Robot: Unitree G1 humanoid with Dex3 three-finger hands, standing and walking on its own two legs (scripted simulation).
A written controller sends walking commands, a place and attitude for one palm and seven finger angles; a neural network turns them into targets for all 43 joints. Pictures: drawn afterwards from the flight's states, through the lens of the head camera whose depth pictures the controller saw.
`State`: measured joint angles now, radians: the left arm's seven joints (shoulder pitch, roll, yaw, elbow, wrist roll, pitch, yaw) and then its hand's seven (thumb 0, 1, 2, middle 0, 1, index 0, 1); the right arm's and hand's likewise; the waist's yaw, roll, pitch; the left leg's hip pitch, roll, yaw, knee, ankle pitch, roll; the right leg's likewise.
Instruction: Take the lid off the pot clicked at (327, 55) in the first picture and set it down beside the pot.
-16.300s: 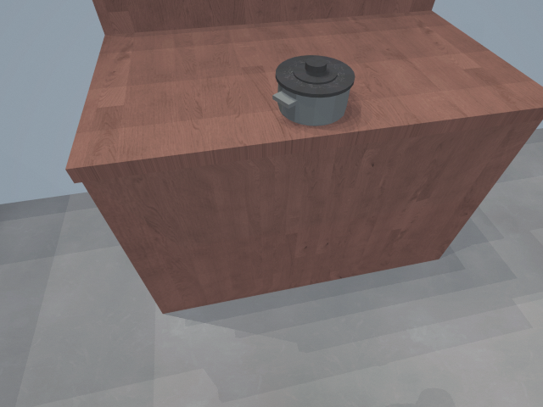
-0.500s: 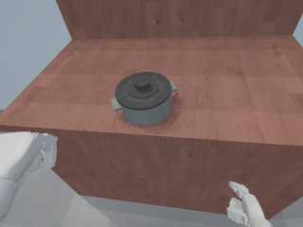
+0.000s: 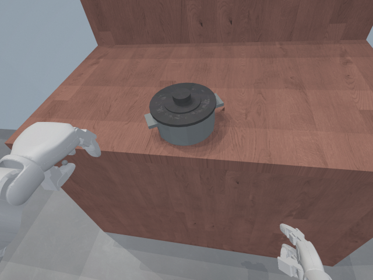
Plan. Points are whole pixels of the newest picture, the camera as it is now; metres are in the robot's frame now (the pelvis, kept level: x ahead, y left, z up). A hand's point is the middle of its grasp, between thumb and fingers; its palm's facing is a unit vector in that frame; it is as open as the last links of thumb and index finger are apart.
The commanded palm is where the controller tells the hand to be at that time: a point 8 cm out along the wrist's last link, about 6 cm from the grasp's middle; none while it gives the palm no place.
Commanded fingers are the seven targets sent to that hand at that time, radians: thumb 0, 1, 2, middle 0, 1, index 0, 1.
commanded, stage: reach forward and open the fingers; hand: left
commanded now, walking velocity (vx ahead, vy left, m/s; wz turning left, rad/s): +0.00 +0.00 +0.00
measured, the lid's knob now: (181, 95) +0.52 +0.08 +0.13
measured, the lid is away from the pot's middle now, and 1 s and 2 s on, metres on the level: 0.00 0.00 0.00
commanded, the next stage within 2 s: move the open hand above the knob in 0.34 s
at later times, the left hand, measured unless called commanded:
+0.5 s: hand (75, 136) +0.31 +0.24 +0.19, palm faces -0.08 +0.03 -1.00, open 9.9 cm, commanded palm +0.28 +0.23 +0.26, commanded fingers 0.00 -0.34 1.58 -0.86 -0.08 -0.86 -0.08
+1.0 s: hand (114, 117) +0.37 +0.19 +0.19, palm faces -0.14 +0.01 -0.99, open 9.9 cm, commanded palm +0.35 +0.18 +0.26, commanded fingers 0.00 -0.34 1.58 -0.86 -0.08 -0.86 -0.08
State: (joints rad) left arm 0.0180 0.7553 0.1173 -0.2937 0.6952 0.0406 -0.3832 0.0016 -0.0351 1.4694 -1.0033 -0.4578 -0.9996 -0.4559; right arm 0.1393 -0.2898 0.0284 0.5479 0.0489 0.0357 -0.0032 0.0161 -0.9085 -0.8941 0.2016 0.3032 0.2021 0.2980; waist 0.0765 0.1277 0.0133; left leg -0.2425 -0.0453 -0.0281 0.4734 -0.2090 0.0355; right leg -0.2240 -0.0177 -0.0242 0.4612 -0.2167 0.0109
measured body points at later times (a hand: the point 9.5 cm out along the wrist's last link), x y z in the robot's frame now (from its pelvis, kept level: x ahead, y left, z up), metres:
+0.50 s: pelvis -0.01 +0.00 +0.00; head -0.01 -0.05 +0.44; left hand +0.30 +0.24 +0.25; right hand +0.20 -0.22 -0.09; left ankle +0.03 +0.10 -0.74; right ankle +0.02 -0.13 -0.74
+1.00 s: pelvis +0.00 -0.01 +0.00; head +0.01 -0.06 +0.44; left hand +0.37 +0.19 +0.24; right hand +0.21 -0.24 -0.10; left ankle +0.03 +0.10 -0.74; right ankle +0.02 -0.13 -0.74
